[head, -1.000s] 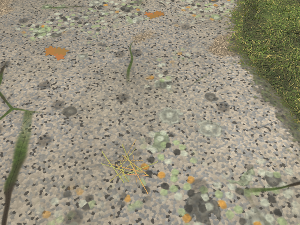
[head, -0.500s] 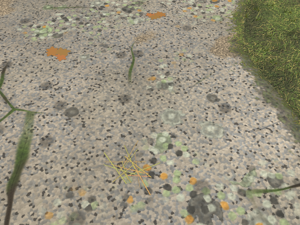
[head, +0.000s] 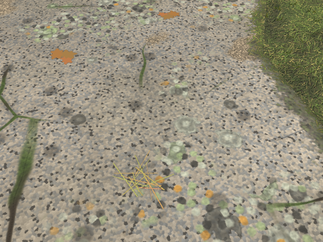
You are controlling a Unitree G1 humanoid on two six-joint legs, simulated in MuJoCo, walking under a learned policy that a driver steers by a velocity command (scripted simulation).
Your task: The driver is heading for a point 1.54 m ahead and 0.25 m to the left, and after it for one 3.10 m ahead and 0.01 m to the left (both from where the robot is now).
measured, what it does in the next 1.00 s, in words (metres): lifts its right foot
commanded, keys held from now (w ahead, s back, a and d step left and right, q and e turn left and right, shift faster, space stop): no key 0.70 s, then w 0.30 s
